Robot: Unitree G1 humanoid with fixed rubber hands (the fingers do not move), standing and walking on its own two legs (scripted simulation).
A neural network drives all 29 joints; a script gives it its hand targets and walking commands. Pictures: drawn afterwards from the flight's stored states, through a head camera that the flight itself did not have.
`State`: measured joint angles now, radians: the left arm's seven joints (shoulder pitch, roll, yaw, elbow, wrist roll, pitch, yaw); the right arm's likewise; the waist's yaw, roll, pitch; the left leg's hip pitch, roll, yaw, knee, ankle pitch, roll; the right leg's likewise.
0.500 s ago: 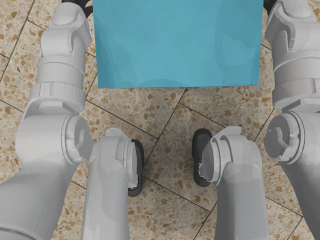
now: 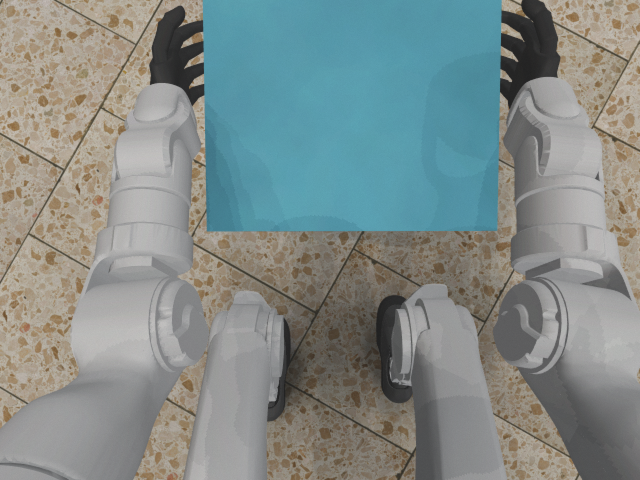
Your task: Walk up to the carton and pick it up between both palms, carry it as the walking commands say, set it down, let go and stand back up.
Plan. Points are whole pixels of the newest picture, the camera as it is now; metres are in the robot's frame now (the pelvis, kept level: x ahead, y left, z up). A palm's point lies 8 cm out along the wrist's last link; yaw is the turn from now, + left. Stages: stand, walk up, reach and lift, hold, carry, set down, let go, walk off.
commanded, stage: reach and lift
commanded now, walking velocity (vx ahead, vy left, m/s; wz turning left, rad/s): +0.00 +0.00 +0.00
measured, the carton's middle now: (346, 132) +0.51 -0.04 -0.18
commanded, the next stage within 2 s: none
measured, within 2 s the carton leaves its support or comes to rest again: neither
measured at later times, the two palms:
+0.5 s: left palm (137, 77) +0.51 +0.15 +0.00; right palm (579, 72) +0.49 -0.22 +0.00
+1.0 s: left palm (78, 60) +0.49 +0.15 +0.07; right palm out of the picture +0.47 -0.22 +0.07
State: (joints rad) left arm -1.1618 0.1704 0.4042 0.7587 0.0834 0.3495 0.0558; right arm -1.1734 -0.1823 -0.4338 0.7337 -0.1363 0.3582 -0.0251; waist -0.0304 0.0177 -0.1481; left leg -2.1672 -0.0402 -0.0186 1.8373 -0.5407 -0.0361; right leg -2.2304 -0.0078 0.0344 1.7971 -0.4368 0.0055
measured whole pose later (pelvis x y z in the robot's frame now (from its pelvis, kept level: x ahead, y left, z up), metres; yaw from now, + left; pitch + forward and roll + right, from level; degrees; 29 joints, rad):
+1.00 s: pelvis +0.01 +0.00 +0.12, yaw -1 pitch +46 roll +1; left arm -0.91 0.05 0.47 0.65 0.20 0.40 0.03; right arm -0.92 -0.04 -0.50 0.62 -0.26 0.42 -0.01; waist -0.01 0.02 -0.31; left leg -1.78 -0.03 -0.03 1.43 -0.45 -0.03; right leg -1.83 0.00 0.02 1.38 -0.35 0.00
